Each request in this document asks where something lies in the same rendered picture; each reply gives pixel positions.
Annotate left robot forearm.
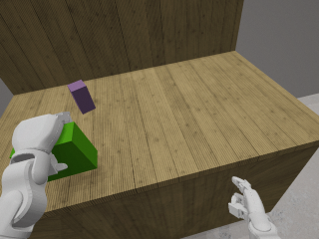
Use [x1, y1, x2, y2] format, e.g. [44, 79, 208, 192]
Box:
[0, 149, 51, 239]

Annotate robot left hand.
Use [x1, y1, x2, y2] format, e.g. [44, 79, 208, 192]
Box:
[12, 112, 73, 176]

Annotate sponge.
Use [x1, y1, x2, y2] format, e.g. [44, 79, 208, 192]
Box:
[9, 121, 98, 182]

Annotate robot right hand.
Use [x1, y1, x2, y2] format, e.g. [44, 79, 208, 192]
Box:
[228, 176, 266, 221]

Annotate table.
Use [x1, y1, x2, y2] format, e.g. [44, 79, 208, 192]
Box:
[0, 0, 319, 239]

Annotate right robot forearm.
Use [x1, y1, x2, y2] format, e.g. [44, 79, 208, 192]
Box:
[247, 211, 281, 239]

